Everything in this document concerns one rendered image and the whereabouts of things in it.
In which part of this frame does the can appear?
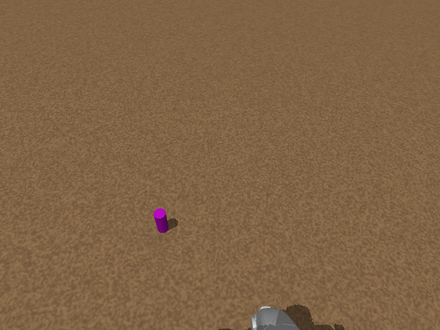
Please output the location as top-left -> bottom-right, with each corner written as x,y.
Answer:
154,208 -> 168,233

